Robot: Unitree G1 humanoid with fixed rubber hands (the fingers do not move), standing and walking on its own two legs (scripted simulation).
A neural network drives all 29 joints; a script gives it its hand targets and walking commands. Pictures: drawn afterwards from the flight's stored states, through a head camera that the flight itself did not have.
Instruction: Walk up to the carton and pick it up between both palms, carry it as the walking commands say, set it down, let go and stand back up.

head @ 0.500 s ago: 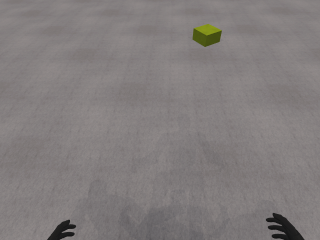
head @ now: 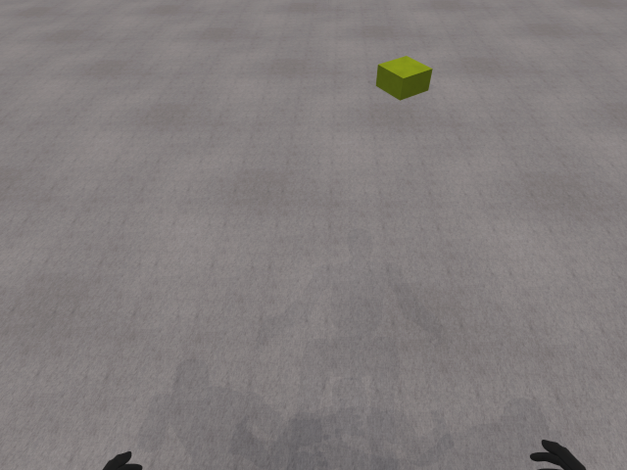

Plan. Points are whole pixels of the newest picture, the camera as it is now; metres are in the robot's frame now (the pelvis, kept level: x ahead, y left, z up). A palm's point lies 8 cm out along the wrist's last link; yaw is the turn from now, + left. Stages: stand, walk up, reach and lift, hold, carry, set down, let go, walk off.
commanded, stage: stand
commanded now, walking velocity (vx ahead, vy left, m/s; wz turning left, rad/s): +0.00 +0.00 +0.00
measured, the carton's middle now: (403, 77) +2.62 -0.62 -0.70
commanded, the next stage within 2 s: walk up in 1.04 s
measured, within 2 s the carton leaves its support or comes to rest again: neither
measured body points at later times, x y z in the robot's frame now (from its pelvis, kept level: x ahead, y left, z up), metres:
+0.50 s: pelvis +0.00 +0.00 +0.00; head +0.00 +0.00 +0.45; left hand +0.11 +0.32 -0.11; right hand +0.11 -0.32 -0.11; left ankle +0.01 +0.12 -0.74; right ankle +0.01 -0.12 -0.74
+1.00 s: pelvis +0.01 +0.00 +0.01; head +0.01 +0.00 +0.46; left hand +0.12 +0.32 -0.11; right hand +0.12 -0.32 -0.11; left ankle +0.01 +0.12 -0.74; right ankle +0.01 -0.12 -0.74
